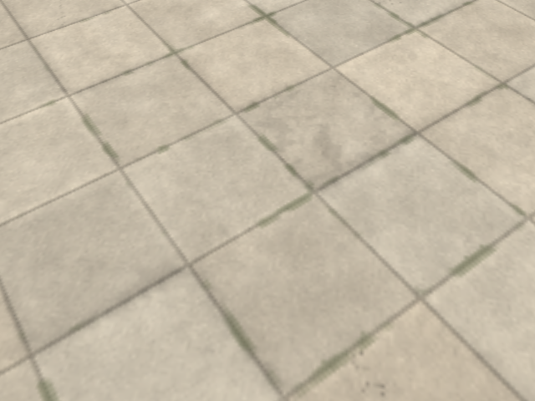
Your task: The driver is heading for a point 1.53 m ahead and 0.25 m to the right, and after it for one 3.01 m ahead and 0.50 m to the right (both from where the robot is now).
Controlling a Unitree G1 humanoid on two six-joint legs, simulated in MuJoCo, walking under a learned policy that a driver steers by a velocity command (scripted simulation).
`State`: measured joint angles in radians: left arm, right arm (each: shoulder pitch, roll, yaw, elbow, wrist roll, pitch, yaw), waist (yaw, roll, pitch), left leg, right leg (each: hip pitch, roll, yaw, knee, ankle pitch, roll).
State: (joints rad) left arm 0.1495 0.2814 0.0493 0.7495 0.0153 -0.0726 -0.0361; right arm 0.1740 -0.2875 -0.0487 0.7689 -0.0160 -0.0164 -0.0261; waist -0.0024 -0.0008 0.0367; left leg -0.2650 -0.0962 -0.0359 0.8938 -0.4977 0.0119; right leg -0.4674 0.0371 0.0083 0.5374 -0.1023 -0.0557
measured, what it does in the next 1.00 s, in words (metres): steps on the spot, turning right: left foot, then right foot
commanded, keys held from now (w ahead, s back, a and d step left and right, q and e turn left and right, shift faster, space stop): e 0.60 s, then no key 0.02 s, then q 0.38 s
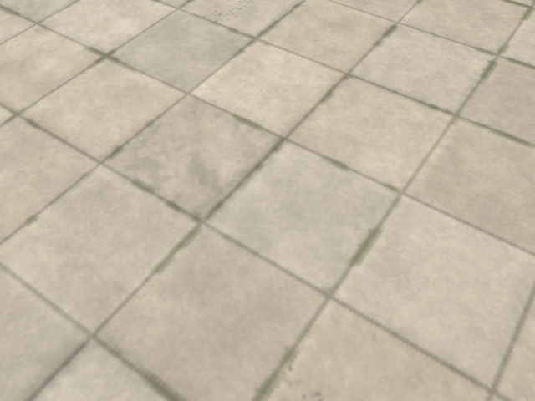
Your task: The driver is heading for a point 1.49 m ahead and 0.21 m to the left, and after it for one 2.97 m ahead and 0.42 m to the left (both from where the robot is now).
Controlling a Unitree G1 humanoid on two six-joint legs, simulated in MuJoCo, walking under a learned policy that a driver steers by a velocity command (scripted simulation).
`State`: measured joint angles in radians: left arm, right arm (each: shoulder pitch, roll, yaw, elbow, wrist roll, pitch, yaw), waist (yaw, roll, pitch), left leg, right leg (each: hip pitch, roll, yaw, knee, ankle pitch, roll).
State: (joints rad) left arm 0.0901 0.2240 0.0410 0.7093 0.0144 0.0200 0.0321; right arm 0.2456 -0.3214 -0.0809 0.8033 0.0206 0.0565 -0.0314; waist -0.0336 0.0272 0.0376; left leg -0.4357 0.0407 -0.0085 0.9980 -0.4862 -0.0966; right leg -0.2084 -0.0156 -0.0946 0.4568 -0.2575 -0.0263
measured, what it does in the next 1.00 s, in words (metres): steps on the spot: left foot, then right foot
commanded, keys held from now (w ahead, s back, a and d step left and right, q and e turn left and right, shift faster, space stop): q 0.52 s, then e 0.48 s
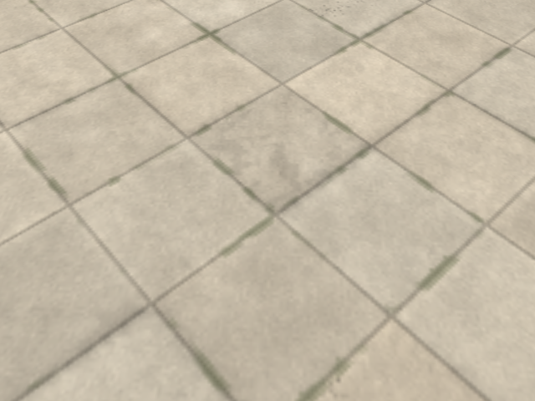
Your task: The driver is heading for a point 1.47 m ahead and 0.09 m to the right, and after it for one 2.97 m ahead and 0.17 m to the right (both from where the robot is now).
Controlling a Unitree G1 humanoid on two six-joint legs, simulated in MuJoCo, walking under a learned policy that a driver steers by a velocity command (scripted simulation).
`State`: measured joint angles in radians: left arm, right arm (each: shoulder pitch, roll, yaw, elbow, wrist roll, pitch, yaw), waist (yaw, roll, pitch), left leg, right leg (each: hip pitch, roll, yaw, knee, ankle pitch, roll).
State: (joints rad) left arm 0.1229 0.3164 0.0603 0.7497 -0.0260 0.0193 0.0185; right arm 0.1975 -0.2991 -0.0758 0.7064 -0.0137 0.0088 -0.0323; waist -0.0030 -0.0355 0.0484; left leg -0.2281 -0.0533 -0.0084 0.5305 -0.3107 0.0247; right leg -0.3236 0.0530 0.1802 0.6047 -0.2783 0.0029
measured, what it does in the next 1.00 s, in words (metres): walks ahead: right foot, then left foot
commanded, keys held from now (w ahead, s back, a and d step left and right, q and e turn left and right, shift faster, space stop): e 0.30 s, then w+e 0.06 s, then w+q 0.64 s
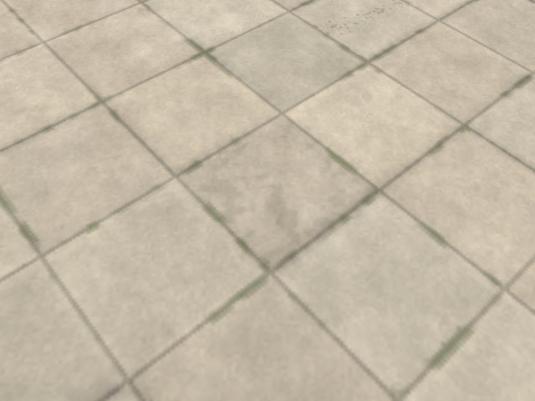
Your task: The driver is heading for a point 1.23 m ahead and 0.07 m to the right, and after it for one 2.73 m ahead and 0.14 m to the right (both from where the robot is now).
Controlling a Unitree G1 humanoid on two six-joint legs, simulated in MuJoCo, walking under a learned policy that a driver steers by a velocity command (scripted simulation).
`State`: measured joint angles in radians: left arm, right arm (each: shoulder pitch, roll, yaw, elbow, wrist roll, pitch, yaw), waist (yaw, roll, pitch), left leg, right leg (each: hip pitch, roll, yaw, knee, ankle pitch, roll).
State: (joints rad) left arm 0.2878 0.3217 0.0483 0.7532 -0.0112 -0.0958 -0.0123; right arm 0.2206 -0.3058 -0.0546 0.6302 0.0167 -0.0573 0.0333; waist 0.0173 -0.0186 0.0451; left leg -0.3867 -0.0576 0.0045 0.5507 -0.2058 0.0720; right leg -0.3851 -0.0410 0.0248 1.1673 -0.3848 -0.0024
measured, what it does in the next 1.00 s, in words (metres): walks ahead: right foot, then left foot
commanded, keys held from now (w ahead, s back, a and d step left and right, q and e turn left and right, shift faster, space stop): w+q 0.24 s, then w+e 0.76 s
